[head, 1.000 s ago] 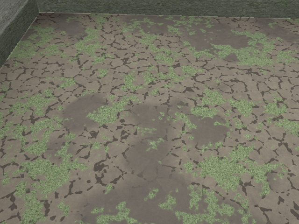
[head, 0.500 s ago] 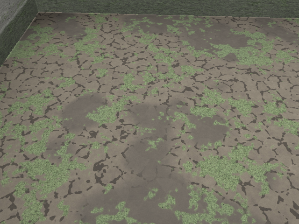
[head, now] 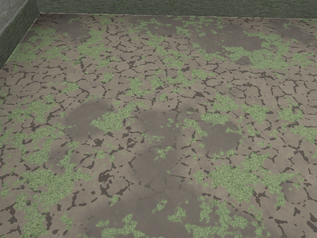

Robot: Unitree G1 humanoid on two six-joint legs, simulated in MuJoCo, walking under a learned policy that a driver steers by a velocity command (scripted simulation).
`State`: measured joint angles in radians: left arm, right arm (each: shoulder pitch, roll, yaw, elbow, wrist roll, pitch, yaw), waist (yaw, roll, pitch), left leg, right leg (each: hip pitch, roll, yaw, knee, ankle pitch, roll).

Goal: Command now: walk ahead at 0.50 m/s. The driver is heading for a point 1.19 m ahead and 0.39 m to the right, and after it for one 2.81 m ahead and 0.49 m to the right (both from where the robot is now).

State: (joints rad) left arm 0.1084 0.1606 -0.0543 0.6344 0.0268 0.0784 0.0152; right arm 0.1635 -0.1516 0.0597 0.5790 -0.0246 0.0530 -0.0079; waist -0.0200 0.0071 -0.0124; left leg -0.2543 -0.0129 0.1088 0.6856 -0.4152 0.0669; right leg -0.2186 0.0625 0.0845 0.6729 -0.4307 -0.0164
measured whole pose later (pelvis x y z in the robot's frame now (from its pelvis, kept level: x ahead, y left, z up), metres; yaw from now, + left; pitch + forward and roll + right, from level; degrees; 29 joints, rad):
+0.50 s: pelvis +0.00 +0.00 +0.00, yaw +0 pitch -1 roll +0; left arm 0.11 0.16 -0.05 0.63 0.03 0.08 0.02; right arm 0.16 -0.15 0.06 0.58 -0.03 0.05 -0.01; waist -0.02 0.01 -0.01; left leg -0.26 -0.01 0.11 0.69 -0.41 0.07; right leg -0.22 0.06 0.09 0.68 -0.43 -0.02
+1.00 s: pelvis +0.00 +0.00 +0.00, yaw +0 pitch -1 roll +0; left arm 0.11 0.16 -0.05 0.64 0.03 0.08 0.02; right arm 0.17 -0.15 0.06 0.58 -0.02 0.05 -0.01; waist -0.02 0.01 -0.01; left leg -0.25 -0.01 0.11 0.69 -0.42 0.07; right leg -0.22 0.06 0.09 0.68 -0.43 -0.02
